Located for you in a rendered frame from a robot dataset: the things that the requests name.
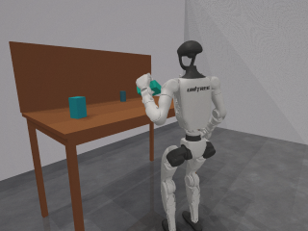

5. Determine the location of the right robot forearm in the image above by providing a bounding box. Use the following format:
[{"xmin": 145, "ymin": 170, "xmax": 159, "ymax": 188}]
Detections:
[{"xmin": 204, "ymin": 116, "xmax": 225, "ymax": 134}]

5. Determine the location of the table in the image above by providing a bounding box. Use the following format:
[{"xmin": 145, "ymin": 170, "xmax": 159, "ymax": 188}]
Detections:
[{"xmin": 9, "ymin": 41, "xmax": 199, "ymax": 231}]

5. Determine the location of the robot right hand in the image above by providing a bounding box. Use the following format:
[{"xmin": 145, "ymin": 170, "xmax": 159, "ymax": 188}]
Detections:
[{"xmin": 200, "ymin": 128, "xmax": 212, "ymax": 140}]

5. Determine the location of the robot left upper arm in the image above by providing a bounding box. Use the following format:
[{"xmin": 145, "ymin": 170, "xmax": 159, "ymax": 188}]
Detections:
[{"xmin": 150, "ymin": 78, "xmax": 179, "ymax": 126}]

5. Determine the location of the left robot forearm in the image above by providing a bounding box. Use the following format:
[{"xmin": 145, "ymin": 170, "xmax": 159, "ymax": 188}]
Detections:
[{"xmin": 141, "ymin": 86, "xmax": 161, "ymax": 121}]

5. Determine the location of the sponge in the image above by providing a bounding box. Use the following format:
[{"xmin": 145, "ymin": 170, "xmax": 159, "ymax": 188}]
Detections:
[{"xmin": 137, "ymin": 80, "xmax": 161, "ymax": 96}]

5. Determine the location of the robot right upper arm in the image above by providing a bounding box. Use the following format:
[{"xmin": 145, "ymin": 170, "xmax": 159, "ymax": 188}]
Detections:
[{"xmin": 207, "ymin": 76, "xmax": 227, "ymax": 119}]

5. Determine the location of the robot left thigh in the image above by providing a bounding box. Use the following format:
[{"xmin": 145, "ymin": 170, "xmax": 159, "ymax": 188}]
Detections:
[{"xmin": 161, "ymin": 145, "xmax": 188, "ymax": 195}]

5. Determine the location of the robot left foot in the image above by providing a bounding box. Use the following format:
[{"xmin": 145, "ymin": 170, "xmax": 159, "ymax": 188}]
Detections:
[{"xmin": 162, "ymin": 219, "xmax": 177, "ymax": 231}]

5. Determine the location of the robot left hand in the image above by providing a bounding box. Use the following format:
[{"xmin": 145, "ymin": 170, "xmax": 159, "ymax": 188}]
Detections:
[{"xmin": 136, "ymin": 73, "xmax": 155, "ymax": 94}]

